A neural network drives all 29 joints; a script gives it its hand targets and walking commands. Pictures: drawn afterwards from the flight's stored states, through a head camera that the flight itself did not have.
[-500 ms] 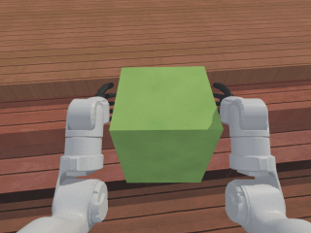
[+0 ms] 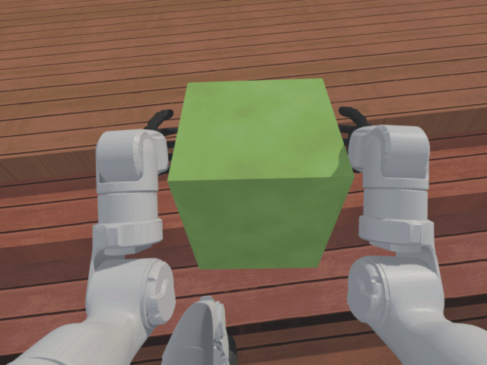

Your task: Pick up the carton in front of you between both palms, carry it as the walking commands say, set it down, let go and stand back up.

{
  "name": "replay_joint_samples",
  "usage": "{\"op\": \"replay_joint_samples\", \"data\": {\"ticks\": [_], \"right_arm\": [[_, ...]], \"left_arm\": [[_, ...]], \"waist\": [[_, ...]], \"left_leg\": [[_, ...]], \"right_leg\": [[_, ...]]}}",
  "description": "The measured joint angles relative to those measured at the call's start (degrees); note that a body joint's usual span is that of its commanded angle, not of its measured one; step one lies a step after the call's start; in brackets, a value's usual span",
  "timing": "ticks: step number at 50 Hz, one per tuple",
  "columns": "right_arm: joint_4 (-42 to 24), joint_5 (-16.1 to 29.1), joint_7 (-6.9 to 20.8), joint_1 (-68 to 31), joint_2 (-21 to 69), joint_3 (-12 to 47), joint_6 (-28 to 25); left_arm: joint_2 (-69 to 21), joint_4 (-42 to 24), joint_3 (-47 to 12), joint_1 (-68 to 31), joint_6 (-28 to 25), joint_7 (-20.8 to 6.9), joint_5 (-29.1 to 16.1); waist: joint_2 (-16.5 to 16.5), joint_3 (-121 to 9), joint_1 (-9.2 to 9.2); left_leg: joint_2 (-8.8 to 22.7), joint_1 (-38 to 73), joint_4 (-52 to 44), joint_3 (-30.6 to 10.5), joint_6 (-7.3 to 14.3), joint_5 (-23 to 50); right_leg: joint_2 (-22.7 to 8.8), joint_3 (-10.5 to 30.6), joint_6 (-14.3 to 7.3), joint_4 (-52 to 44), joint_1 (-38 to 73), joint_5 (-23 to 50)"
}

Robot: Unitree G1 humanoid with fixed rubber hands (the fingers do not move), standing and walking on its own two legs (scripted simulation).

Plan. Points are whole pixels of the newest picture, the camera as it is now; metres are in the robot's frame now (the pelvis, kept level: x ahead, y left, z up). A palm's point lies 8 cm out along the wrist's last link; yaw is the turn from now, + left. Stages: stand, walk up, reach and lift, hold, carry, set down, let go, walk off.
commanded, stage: carry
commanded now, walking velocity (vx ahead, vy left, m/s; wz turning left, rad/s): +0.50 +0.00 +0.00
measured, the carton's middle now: (256, 180) +0.37 +0.00 +0.09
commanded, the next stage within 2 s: none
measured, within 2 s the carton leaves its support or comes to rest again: neither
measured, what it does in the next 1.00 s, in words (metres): climbs: right foot 0.12 m higher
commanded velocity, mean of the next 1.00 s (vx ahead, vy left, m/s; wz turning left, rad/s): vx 0.50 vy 0.00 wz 0.00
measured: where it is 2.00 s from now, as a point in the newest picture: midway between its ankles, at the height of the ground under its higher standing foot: (249, 90)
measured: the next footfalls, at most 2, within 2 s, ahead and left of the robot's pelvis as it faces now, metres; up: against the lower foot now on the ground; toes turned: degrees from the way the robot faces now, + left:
right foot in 0.50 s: +0.52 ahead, -0.11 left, +0.25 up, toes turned -5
left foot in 1.02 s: +0.79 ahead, +0.17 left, +0.38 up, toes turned +8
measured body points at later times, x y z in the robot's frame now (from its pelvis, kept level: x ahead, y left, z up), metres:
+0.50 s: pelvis +0.31 -0.01 +0.13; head +0.31 +0.02 +0.58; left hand +0.70 +0.16 +0.33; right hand +0.70 -0.15 +0.34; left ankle +0.15 +0.09 -0.61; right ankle +0.49 -0.10 -0.48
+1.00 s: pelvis +0.58 +0.03 +0.25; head +0.59 +0.01 +0.70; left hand +0.97 +0.18 +0.44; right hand +0.98 -0.12 +0.43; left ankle +0.76 +0.16 -0.32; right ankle +0.49 -0.10 -0.50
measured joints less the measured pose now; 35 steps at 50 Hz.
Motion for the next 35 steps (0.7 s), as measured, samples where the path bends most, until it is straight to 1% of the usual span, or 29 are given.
{"op": "replay_joint_samples", "data": {"ticks": [1,2,3,4,5,6,7,8,9,10,12,14,16,18,19,20,22,24,25,26,27,28,29,30,31,32,33,35], "right_arm": [[0.1,0.0,-0.1,0.3,0.4,0.5,-0.7],[-0.1,0.1,-0.2,0.4,0.9,1.0,-1.4],[-0.6,0.3,-0.8,0.4,1.2,1.8,-2.1],[-1.5,0.7,-1.2,0.8,1.4,2.3,-2.7],[-2.8,1.3,-1.5,1.7,1.5,2.7,-3.1],[-4.3,2.0,-1.8,2.7,1.5,2.8,-3.4],[-5.9,2.6,-2.1,3.5,1.6,2.8,-3.5],[-7.3,3.1,-2.3,4.0,1.7,2.6,-3.5],[-8.4,3.4,-2.4,4.1,1.8,2.3,-3.6],[-9.5,3.5,-2.5,3.9,1.9,1.9,-3.6],[-11.2,3.7,-2.5,2.9,1.9,1.1,-3.7],[-11.8,3.7,-2.5,1.3,1.9,0.2,-3.7],[-10.8,3.4,-2.3,-0.2,1.7,-0.3,-3.6],[-9.1,3.1,-1.8,-1.2,1.0,-0.7,-2.9],[-8.0,3.0,-1.6,-1.6,0.5,-0.8,-2.4],[-6.9,3.0,-1.3,-2.0,0.0,-0.9,-1.8],[-4.4,2.6,-0.9,-3.2,-0.8,-1.1,-0.5],[-2.0,1.9,-0.5,-4.1,-1.3,-1.9,0.7],[-0.9,1.5,-0.2,-4.1,-1.6,-2.4,1.2],[0.2,1.1,0.2,-4.0,-2.1,-3.1,1.6],[1.6,0.8,0.6,-4.3,-2.4,-3.6,1.5],[2.8,0.2,1.0,-4.7,-2.6,-4.2,1.2],[3.8,-0.4,1.3,-4.7,-2.6,-4.9,1.0],[4.1,-1.1,1.4,-4.3,-2.3,-5.5,0.9],[3.8,-1.8,1.4,-3.6,-1.6,-6.1,1.0],[3.1,-2.4,1.4,-2.9,-0.9,-6.4,1.2],[2.0,-2.9,1.5,-2.3,-0.2,-6.8,1.3],[-0.6,-3.4,1.5,-1.8,0.5,-6.9,1.5]], "left_arm": [[0.1,-0.7,0.5,0.5,-0.1,-0.1,0.2],[0.4,-1.4,1.1,0.7,-0.3,-0.3,0.2],[0.6,-2.2,1.5,0.7,-0.6,-0.5,0.3],[0.7,-3.0,2.1,0.6,-0.9,-0.7,0.4],[0.4,-3.9,2.6,0.5,-1.1,-0.9,0.7],[-0.2,-5.1,3.1,0.7,-1.0,-0.9,1.2],[-0.9,-6.5,3.5,0.8,-0.9,-0.9,1.8],[-1.5,-7.9,3.8,1.0,-0.7,-1.0,2.2],[-2.0,-9.3,3.9,1.0,-0.6,-1.0,2.5],[-2.2,-10.7,3.8,1.0,-0.5,-1.0,2.7],[-2.4,-12.8,3.5,0.2,-0.4,-1.1,2.9],[-1.9,-13.7,3.2,-1.0,-0.4,-1.2,3.0],[-1.2,-13.0,2.7,-2.0,-0.1,-1.3,3.1],[-0.7,-11.0,2.0,-3.0,0.4,-1.3,3.4],[-0.6,-9.8,1.6,-3.5,0.7,-1.3,3.6],[-0.4,-8.4,1.1,-4.0,1.2,-1.3,3.8],[0.2,-5.6,0.1,-5.2,2.1,-0.9,3.8],[0.9,-1.8,-0.8,-6.5,2.5,-0.8,3.3],[1.0,0.4,-1.5,-6.7,2.3,-0.7,2.8],[0.8,2.3,-2.3,-6.8,2.0,-0.4,2.5],[0.9,3.7,-2.9,-7.0,1.7,-0.2,2.2],[0.9,5.0,-3.4,-7.0,1.1,0.0,1.8],[0.8,6.1,-3.8,-6.7,0.5,0.2,1.3],[0.6,6.5,-4.2,-5.8,0.0,0.4,0.7],[0.6,6.4,-4.6,-4.6,-0.2,0.7,0.0],[0.6,6.0,-4.8,-3.7,-0.2,1.2,-0.7],[0.7,5.3,-4.9,-3.1,-0.3,1.5,-1.4],[0.8,3.8,-4.6,-3.0,-0.6,1.9,-2.2]], "waist": [[-0.3,0.4,-1.8],[-1.2,1.9,-3.82],[-1.2,3.5,-5.78],[-1.1,5.1,-7.23],[-1.3,6.5,-8.26],[-1.5,7.6,-8.93],[-1.6,8.4,-9.27],[-1.5,9.1,-9.35],[-1.3,9.6,-9.32],[-0.9,10.1,-9.26],[-0.1,10.4,-9.0],[-0.2,9.4,-8.82],[-0.7,7.6,-8.8],[-1.0,5.7,-8.44],[-1.0,4.8,-7.95],[-0.9,3.8,-7.26],[-0.2,1.8,-5.54],[0.0,0.1,-3.39],[0.1,-0.4,-1.83],[0.5,-0.5,0.52],[1.1,0.2,2.96],[1.4,1.3,4.71],[1.8,2.4,6.02],[2.2,3.3,7.06],[2.4,4.1,7.72],[2.3,4.8,8.0],[2.1,5.6,8.01],[1.3,6.8,7.48]], "left_leg": [[-1.7,4.4,-4.6,0.4,0.3,-3.2],[-2.8,7.3,-7.6,1.3,0.6,-0.7],[-3.5,9.2,-9.1,1.5,1.0,0.2],[-3.9,11.1,-10.8,1.4,1.3,0.8],[-4.4,13.5,-13.1,1.2,1.6,1.3],[-4.8,16.0,-15.8,1.1,1.7,1.8],[-5.0,18.6,-18.8,0.9,1.7,2.4],[-5.2,21.3,-22.0,0.7,1.6,2.9],[-5.2,23.9,-25.1,0.6,1.5,3.4],[-5.0,26.4,-28.1,0.3,1.3,3.8],[-4.3,31.1,-33.3,-0.5,1.1,4.6],[-3.9,35.0,-37.4,-1.1,1.2,4.9],[-3.5,39.0,-40.9,-1.9,1.2,4.8],[-2.9,43.7,-44.8,-2.9,0.6,4.5],[-2.4,46.2,-47.3,-3.3,0.3,4.6],[-1.8,49.0,-50.2,-3.6,0.0,5.0],[-0.3,54.0,-56.2,-3.8,-1.3,6.7],[1.1,56.8,-57.7,-2.7,-2.1,8.3],[2.1,56.7,-54.7,-1.6,-2.7,9.0],[3.6,54.9,-46.8,-1.0,-2.8,13.1],[4.4,50.7,-34.5,-3.1,-3.4,14.4],[2.9,44.5,-18.3,-7.8,-4.5,14.2],[0.4,38.5,-2.6,-11.7,-4.9,13.8],[-1.9,33.4,9.6,-13.7,-4.6,13.5],[-3.6,29.0,18.2,-14.4,-4.1,13.2],[-4.5,24.9,23.6,-14.2,-3.5,13.2],[-4.9,21.1,26.7,-13.5,-3.0,12.8],[-4.5,14.5,27.8,-11.8,-2.2,10.3]], "right_leg": [[-1.1,-0.5,-0.1,4.7,-1.4,0.1],[-2.7,-0.1,-0.1,14.6,-4.7,3.5],[-2.0,3.2,0.6,29.2,-10.3,3.9],[0.3,7.0,0.8,45.0,-16.3,3.7],[2.7,9.4,0.3,58.6,-21.5,3.8],[4.4,10.3,-0.5,68.9,-26.0,3.6],[5.5,10.3,-1.4,75.9,-30.1,3.1],[5.9,9.7,-2.2,80.3,-33.8,2.5],[5.9,8.7,-2.7,82.7,-37.3,1.6],[5.7,7.4,-3.0,83.4,-40.4,0.0],[4.7,4.5,-3.1,81.5,-45.7,-3.2],[3.5,2.3,-3.5,82.6,-51.5,-6.9],[2.5,1.1,-4.1,87.8,-57.8,-11.2],[1.3,0.2,-4.5,89.5,-63.0,-13.2],[0.6,-0.5,-4.4,87.6,-64.9,-13.0],[0.0,-1.4,-4.3,83.6,-65.8,-12.1],[-0.6,-4.0,-5.0,70.9,-64.7,-7.8],[0.5,-6.2,-6.2,57.5,-59.0,-2.3],[1.6,-6.7,-6.1,52.0,-54.2,-3.4],[3.0,-7.0,-5.8,46.6,-48.6,-3.2],[4.0,-7.6,-5.3,44.3,-46.2,0.7],[4.5,-7.8,-5.3,43.5,-44.6,1.4],[4.9,-7.9,-5.4,42.1,-42.6,1.0],[5.3,-7.7,-5.4,40.0,-40.2,0.5],[5.7,-7.5,-5.1,37.3,-37.7,0.3],[5.8,-7.2,-4.8,34.5,-35.2,0.5],[5.8,-6.9,-4.5,31.7,-32.8,0.9],[5.4,-6.4,-4.2,26.7,-28.5,1.7]]}}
